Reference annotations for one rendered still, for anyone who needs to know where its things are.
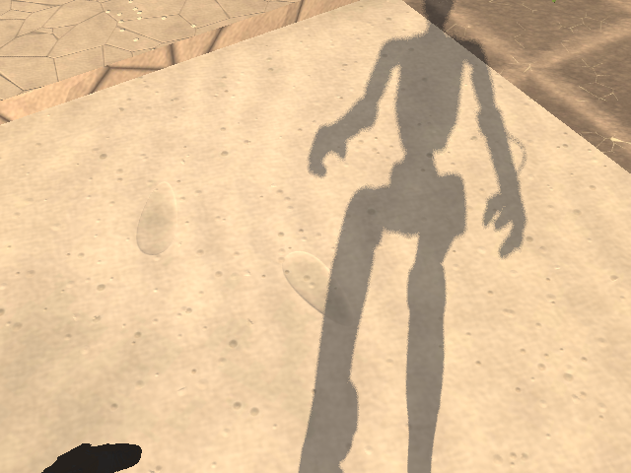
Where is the robot left hand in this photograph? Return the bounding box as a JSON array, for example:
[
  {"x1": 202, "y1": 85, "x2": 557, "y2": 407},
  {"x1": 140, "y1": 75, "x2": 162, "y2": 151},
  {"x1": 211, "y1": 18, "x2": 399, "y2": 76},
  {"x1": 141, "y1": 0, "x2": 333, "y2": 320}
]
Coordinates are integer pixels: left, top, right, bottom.
[{"x1": 41, "y1": 443, "x2": 142, "y2": 473}]

